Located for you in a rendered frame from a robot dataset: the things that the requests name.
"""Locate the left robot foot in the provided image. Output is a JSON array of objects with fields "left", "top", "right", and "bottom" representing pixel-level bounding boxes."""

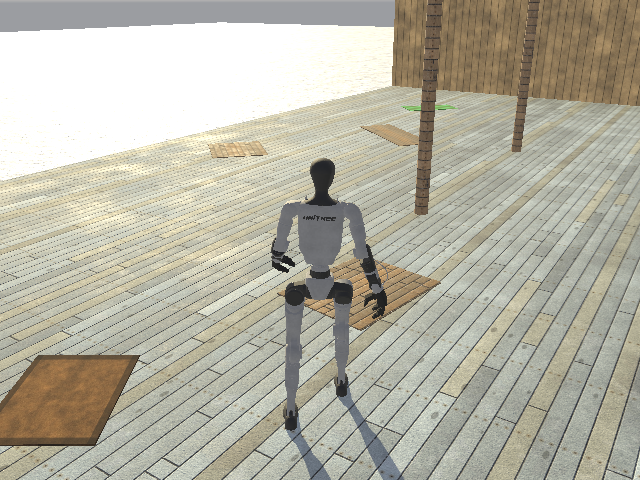
[{"left": 283, "top": 403, "right": 298, "bottom": 431}]

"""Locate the robot left upper arm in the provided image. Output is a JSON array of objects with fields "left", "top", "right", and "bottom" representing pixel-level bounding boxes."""
[{"left": 273, "top": 200, "right": 301, "bottom": 252}]

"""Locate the left robot hand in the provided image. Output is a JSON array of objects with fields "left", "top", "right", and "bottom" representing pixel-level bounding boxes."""
[{"left": 272, "top": 255, "right": 295, "bottom": 273}]

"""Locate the robot right upper arm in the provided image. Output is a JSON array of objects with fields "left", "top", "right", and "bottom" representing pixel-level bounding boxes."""
[{"left": 342, "top": 202, "right": 369, "bottom": 260}]

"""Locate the right robot hand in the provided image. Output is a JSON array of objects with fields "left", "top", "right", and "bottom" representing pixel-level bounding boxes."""
[{"left": 364, "top": 289, "right": 387, "bottom": 319}]

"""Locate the left robot forearm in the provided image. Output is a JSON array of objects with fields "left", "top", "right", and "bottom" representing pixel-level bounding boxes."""
[{"left": 271, "top": 237, "right": 285, "bottom": 263}]

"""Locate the right robot forearm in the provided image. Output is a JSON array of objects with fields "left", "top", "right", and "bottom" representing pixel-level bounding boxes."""
[{"left": 360, "top": 243, "right": 384, "bottom": 294}]

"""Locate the robot right thigh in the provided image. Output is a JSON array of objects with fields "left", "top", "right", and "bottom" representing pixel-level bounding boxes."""
[{"left": 333, "top": 279, "right": 353, "bottom": 340}]

